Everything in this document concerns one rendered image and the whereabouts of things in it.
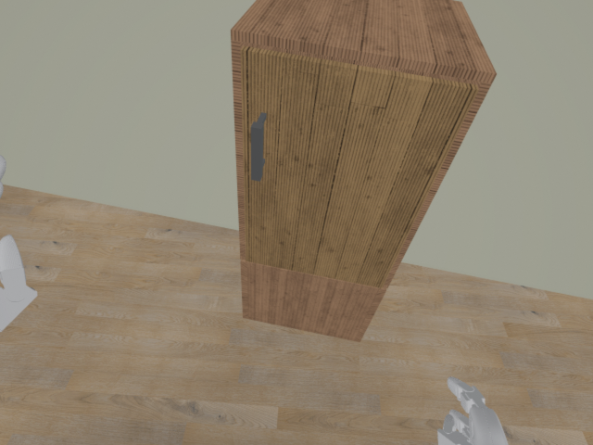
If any handle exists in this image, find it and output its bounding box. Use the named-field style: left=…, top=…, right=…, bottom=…
left=251, top=112, right=267, bottom=182

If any cupboard door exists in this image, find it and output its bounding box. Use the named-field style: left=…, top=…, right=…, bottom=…
left=240, top=46, right=479, bottom=288

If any robot left hand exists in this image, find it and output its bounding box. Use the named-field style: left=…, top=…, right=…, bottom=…
left=0, top=155, right=37, bottom=332

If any robot right hand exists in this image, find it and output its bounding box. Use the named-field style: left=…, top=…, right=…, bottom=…
left=437, top=376, right=508, bottom=445

